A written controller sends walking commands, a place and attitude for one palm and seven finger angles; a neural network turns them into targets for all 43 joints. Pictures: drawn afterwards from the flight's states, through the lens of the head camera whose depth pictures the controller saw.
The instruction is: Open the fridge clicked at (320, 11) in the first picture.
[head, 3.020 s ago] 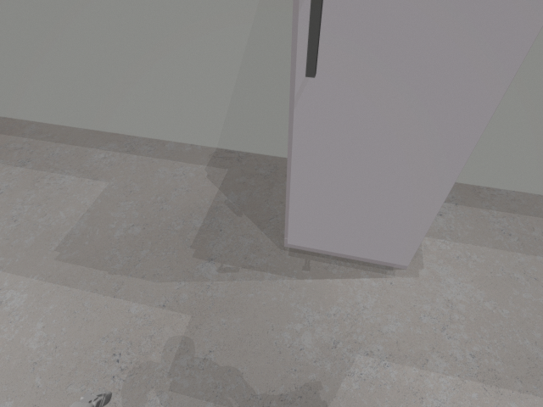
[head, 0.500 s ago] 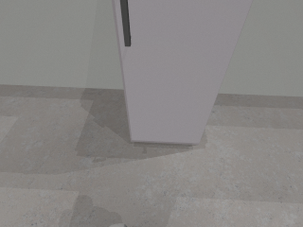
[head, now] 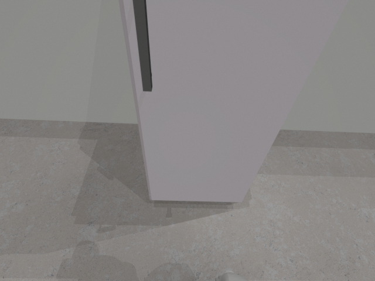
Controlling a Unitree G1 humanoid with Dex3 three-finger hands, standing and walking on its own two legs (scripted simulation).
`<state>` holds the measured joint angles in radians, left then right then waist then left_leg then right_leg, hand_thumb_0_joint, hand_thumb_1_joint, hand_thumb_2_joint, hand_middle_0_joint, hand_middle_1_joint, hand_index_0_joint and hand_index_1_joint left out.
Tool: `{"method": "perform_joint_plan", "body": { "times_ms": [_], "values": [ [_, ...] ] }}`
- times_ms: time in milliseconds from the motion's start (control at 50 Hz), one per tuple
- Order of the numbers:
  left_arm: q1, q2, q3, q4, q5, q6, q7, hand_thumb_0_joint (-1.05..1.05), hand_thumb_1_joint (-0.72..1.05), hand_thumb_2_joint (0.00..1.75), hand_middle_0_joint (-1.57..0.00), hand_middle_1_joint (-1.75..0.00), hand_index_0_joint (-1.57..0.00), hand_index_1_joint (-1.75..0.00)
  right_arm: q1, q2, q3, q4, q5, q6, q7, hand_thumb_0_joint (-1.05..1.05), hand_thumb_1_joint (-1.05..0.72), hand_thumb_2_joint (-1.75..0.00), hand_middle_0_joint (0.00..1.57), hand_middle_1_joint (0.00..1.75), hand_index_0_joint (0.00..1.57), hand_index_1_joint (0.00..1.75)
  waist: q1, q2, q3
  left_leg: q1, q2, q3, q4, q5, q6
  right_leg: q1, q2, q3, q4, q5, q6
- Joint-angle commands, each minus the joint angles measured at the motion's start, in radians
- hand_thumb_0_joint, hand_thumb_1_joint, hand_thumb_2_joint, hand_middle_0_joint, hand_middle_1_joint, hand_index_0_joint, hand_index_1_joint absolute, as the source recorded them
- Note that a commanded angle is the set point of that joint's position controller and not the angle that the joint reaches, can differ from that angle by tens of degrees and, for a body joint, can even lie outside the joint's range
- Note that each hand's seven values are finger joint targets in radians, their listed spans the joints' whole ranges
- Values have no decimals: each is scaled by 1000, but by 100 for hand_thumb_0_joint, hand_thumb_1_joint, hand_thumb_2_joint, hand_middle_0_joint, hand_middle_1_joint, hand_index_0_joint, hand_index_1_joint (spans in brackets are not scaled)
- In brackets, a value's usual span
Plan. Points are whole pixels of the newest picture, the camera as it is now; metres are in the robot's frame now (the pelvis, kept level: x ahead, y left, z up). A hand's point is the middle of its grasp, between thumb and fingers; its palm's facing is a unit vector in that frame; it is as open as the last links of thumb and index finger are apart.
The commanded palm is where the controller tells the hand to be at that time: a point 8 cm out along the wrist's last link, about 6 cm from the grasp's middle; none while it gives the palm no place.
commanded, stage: come to a stop and stand still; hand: left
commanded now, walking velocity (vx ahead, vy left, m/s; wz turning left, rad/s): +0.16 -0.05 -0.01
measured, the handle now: (144, 36) +0.58 +0.15 +0.23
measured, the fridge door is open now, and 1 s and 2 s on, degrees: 0 0 0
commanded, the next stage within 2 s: look again from close up in 1.62 s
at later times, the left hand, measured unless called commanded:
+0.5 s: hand out of the picture +0.15 +0.16 -0.18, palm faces +0.08 -0.97 -0.22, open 7.3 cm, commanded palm none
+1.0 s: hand out of the picture +0.03 +0.17 -0.18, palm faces +0.04 -0.99 -0.16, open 7.4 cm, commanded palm none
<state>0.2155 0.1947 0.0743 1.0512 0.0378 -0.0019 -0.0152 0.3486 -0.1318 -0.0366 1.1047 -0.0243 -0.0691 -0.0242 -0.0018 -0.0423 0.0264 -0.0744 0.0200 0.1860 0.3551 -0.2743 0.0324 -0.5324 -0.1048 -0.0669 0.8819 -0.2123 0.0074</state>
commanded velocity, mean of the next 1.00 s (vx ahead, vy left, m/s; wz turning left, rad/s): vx -0.05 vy -0.01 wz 0.00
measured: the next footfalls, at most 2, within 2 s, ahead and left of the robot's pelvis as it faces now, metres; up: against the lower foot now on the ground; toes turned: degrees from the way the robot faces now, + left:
right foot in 0.14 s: +0.19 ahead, -0.14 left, +0.00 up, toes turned -7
left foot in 0.58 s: +0.14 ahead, +0.06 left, +0.00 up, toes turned +6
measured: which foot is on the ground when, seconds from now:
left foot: down 0.00-0.16, up 0.18-0.56, down 0.58-1.00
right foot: up 0.00-0.12, down 0.14-0.60, up 0.62-1.00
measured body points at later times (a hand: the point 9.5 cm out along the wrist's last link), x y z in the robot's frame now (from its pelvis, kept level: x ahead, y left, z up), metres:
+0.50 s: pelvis +0.07 -0.02 -0.01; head +0.10 -0.02 +0.44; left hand +0.15 +0.21 -0.16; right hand +0.15 -0.26 -0.16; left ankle +0.07 +0.10 -0.70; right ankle +0.15 -0.13 -0.74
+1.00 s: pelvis +0.06 +0.00 +0.00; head +0.08 +0.02 +0.45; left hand +0.03 +0.23 -0.17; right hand +0.06 -0.23 -0.15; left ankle +0.07 +0.10 -0.74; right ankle +0.02 -0.13 -0.73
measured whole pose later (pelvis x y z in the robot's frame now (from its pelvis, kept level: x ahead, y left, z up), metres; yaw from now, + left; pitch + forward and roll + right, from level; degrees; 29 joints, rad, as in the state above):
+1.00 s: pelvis +0.06 +0.00 +0.00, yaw +1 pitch +0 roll -1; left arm 0.30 0.17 0.04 1.13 0.02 0.06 0.01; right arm 0.27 -0.14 -0.03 1.11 -0.02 0.00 -0.04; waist -0.01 -0.02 0.03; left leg -0.22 0.02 0.08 0.40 -0.19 0.03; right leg -0.21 -0.03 -0.03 0.58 -0.36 0.03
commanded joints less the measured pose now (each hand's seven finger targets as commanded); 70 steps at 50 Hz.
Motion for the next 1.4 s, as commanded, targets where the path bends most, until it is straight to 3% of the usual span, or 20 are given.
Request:
{"method": "perform_joint_plan", "body": {
  "times_ms": [0,80,100,120,140,180,220,340,460,520,540,560,580,660,820,960,1020,1080,1160,1380],
  "values": [
    [-54,-12,-15,-59,-8,-18,-5,0,90,90,-20,-30,-20,-30,94,-132,-32,-8,-7,-1,-8,0,-90,-90,20,30,20,30,-36,159,89,-10,259,-129,-90,446,112,24,21,-42,-185,0,-15],
    [99,30,-1,-12,-6,-34,0,0,90,90,-20,-30,-20,-30,62,-143,-29,2,-3,13,-6,0,-90,-90,20,30,20,30,52,92,23,-102,222,-101,126,409,66,355,79,-81,-366,77,-41],
    [204,84,8,22,-3,-50,10,0,90,90,-20,-30,-20,-30,72,-118,-23,6,8,11,-2,0,-90,-90,20,30,20,30,96,1,-51,-197,162,-65,318,318,24,541,-7,20,-403,226,-61],
    [268,172,23,39,-4,-63,27,0,90,90,-20,-30,-20,-30,137,-44,-8,-4,20,8,0,0,-90,-90,20,30,20,30,81,-231,-161,-363,26,-19,574,-146,-30,709,-273,321,-446,588,-151],
    [267,175,5,30,-24,-54,32,0,90,90,-20,-30,-20,-30,126,-73,-8,-11,23,24,-15,0,-90,-90,20,30,20,30,69,-113,-174,-296,19,-131,670,-358,-34,592,-330,323,-480,837,-217],
    [75,156,-1,-20,-18,-46,48,0,90,90,-20,-30,-20,-30,101,-73,-15,-7,27,56,-17,0,-90,-90,20,30,20,30,18,-165,-110,-281,55,-192,712,-311,-43,421,-301,280,-496,821,-226],
    [15,118,-5,-42,-16,-25,63,0,90,90,-20,-30,-20,-30,67,-48,-12,5,24,86,-17,0,-90,-90,20,30,20,30,3,-38,-67,-297,57,-195,707,-259,-59,350,-264,181,-496,742,-215],
    [-20,134,17,-91,-11,3,69,0,90,90,-20,-30,-20,-30,-6,-75,-38,-62,6,130,4,0,-90,-90,20,30,20,30,8,-85,-58,-357,23,-191,753,-162,-88,275,-245,130,-540,523,-196],
    [-35,156,23,-122,5,16,61,0,90,90,-20,-30,-20,-30,-58,-70,-35,-125,10,109,14,0,-90,-90,20,30,20,30,15,-125,-71,-263,17,-149,493,-166,-69,255,-217,148,-563,181,-185],
    [-46,139,16,-121,-8,27,54,0,90,90,-20,-30,-20,-30,26,-74,-22,-103,10,85,11,0,-90,-90,20,30,20,30,-32,-101,-74,-58,10,-113,151,20,-53,151,-137,105,-505,-98,-105],
    [-21,91,1,-120,-17,33,49,0,90,90,-20,-30,-20,-30,27,-115,-25,-102,8,73,9,0,-90,-90,20,30,20,30,-29,69,-43,-33,80,-224,14,-37,-34,68,-60,69,-404,-218,-55],
    [11,31,-13,-122,-25,37,44,0,90,90,-20,-30,-20,-30,-18,-181,-33,-131,-2,65,6,0,-90,-90,20,30,20,30,-17,323,9,-173,274,-481,-166,-181,24,54,44,-1,-250,-272,6],
    [-2,42,-11,-122,-20,39,41,0,90,90,-20,-30,-20,-30,-96,-215,-31,-161,-8,66,-3,0,-90,-90,20,30,20,30,-10,333,60,-325,340,-581,-250,-270,90,95,67,38,-143,-270,14],
    [90,63,3,-34,-7,40,18,0,90,90,-20,-30,-20,-30,-189,-168,-12,-153,-2,52,-24,0,-90,-90,20,30,20,30,38,153,73,-256,238,-392,-215,-150,68,84,75,114,54,-125,18],
    [75,31,-18,-8,-13,42,19,0,90,90,-20,-30,-20,-30,-21,-186,-29,-59,0,51,-42,0,-90,-90,20,30,20,30,-38,161,-6,26,287,-356,-111,320,123,92,56,77,-95,-217,39],
    [149,-3,-34,50,-22,22,32,0,90,90,-20,-30,-20,-30,-29,-169,-31,-8,7,58,-31,0,-90,-90,20,30,20,30,0,160,-47,-70,213,-314,-16,326,79,351,74,22,-475,-40,13],
    [148,57,-40,74,-25,-1,48,0,90,90,-20,-30,-20,-30,-26,-72,-6,0,21,53,-16,0,-90,-90,20,30,20,30,-9,-5,-9,-199,84,-182,46,98,-25,431,-84,154,-585,103,-41],
    [122,47,-49,79,-27,-13,51,0,90,90,-20,-30,-20,-30,-34,-55,8,17,9,67,-11,0,-90,-90,20,30,20,30,-10,-148,55,-145,56,-149,59,86,-42,314,-67,159,-613,72,-59],
    [119,29,-57,81,-33,-9,53,0,90,90,-20,-30,-20,-30,5,-58,14,55,9,67,-11,0,-90,-90,20,30,20,30,-8,11,111,-122,81,-171,24,161,-38,286,-13,124,-610,-21,-42],
    [156,12,-53,73,-33,-15,57,0,90,90,-20,-30,-20,-30,15,-49,15,58,11,66,-17,0,-90,-90,20,30,20,30,-5,19,75,-95,86,-168,31,185,-42,315,-6,123,-609,51,-42]
  ]
}}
